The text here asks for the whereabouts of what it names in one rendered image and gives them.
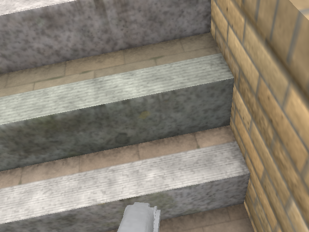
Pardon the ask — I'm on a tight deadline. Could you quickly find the left robot thigh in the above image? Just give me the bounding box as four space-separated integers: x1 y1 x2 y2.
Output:
117 202 161 232

